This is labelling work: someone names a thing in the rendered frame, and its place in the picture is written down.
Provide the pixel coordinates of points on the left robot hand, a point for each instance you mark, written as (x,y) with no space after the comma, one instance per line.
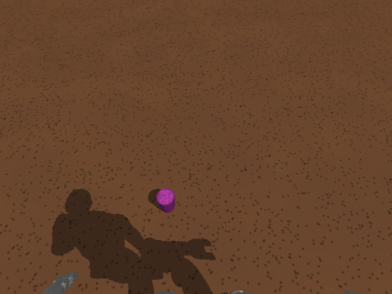
(61,283)

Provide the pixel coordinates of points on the cup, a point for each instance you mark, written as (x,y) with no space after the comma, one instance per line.
(166,200)

